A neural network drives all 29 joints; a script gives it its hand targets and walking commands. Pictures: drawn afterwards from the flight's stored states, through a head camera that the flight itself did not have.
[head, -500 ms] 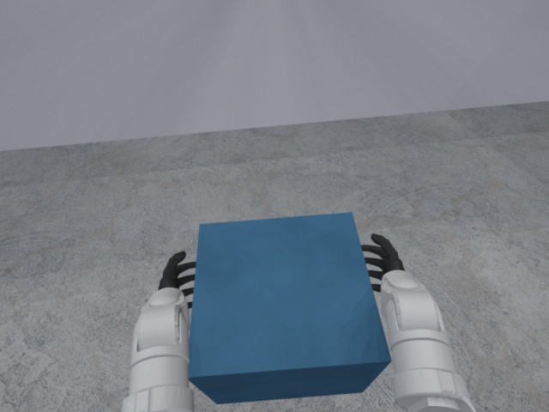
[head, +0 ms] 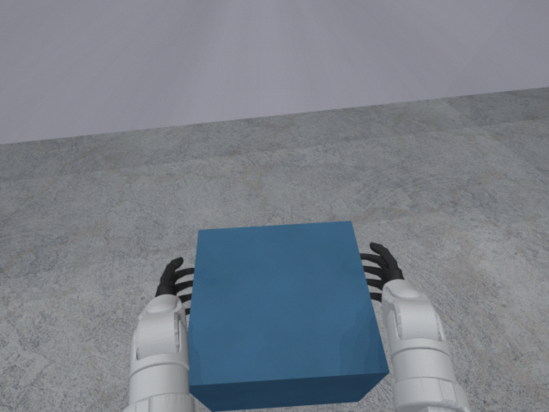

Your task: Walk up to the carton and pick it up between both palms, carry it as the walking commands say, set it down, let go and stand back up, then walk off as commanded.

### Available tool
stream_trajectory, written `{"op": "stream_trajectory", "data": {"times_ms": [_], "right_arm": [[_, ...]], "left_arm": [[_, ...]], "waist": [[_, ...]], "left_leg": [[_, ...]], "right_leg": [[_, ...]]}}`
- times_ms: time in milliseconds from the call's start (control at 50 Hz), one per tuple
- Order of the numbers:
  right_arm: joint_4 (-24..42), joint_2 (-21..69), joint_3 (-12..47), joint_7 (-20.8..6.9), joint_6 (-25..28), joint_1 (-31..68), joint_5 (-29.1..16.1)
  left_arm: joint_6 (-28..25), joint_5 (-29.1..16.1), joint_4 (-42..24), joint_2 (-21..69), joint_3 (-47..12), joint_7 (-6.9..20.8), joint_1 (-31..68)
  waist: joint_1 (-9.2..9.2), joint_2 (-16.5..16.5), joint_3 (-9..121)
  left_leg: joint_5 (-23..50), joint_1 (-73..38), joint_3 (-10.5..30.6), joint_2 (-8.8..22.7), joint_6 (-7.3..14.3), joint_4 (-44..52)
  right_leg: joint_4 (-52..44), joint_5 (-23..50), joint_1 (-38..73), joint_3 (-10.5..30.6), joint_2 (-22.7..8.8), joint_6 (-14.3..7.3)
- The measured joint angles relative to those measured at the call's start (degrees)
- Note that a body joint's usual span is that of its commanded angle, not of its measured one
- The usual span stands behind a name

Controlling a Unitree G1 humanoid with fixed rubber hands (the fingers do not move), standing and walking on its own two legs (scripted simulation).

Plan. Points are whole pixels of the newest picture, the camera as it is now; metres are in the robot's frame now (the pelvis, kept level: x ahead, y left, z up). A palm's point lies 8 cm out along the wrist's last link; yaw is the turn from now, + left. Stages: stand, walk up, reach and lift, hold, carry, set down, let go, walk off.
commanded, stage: set down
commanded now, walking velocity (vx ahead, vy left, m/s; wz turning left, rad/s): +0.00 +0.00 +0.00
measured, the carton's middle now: (280, 317) +0.29 +0.04 -0.05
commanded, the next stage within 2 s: none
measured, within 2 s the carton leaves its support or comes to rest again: neither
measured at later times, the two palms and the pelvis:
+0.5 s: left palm (179, 323) +0.26 +0.21 -0.03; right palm (381, 307) +0.31 -0.13 -0.03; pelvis -0.02 +0.00 -0.02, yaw +1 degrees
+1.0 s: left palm (191, 326) +0.30 +0.21 -0.12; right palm (368, 317) +0.35 -0.13 -0.12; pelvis -0.05 +0.00 -0.06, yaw +0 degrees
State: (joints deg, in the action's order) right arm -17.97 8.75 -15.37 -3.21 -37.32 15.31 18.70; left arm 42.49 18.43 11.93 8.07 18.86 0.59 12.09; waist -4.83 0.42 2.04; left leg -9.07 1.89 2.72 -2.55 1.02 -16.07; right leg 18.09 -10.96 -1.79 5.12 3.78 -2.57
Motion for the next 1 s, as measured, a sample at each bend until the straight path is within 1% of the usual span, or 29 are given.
{"op": "stream_trajectory", "data": {"times_ms": [140,260,440,600,760,1000], "right_arm": [[-2.1,-0.2,-0.2,0.5,2.8,-0.6,-0.4],[-5.5,0.0,-1.6,1.0,6.6,0.4,-0.3],[-10.5,0.0,-4.8,1.9,13.2,5.2,-0.2],[-13.3,-0.7,-7.2,2.1,17.5,10.5,-0.4],[-13.8,-1.4,-8.7,1.8,19.6,15.3,-0.8],[-12.4,-2.2,-10.1,1.4,20.2,19.5,-1.3]], "left_arm": [[-3.2,-0.7,2.1,-0.2,0.1,0.1,-1.1],[-7.0,-0.8,5.0,-0.1,1.7,0.1,-0.4],[-14.0,-0.5,9.3,0.2,5.4,0.5,4.0],[-19.0,-0.6,12.1,0.0,8.1,0.9,9.3],[-21.5,-0.8,12.7,-0.5,9.8,1.2,14.0],[-22.8,-1.8,12.5,-1.5,10.3,2.1,18.8]], "waist": [[-0.07,0.2,-0.1],[-0.07,0.4,-0.1],[0.48,0.5,-1.1],[1.02,0.6,-2.2],[1.12,0.8,-2.3],[1.27,1.3,0.3]], "left_leg": [[-1.3,2.1,0.1,-0.1,-0.1,-2.1],[-2.1,5.9,0.2,0.0,-0.2,-4.6],[-3.3,16.9,0.5,-0.2,-0.3,-11.6],[-4.0,27.9,0.5,-0.5,-0.3,-17.8],[-4.8,38.8,0.0,-0.7,-0.2,-23.2],[-6.3,53.9,-0.4,-1.3,-0.1,-30.5]], "right_leg": [[2.0,-1.2,-2.0,-0.1,0.1,-0.1],[4.3,-1.9,-5.8,-0.1,0.4,-0.2],[10.9,-3.1,-16.5,-0.8,0.7,-0.1],[17.0,-3.8,-27.4,-1.2,0.9,0.1],[22.5,-4.5,-38.4,-1.0,1.1,0.5],[30.1,-6.2,-53.5,-1.0,1.1,1.0]]}}
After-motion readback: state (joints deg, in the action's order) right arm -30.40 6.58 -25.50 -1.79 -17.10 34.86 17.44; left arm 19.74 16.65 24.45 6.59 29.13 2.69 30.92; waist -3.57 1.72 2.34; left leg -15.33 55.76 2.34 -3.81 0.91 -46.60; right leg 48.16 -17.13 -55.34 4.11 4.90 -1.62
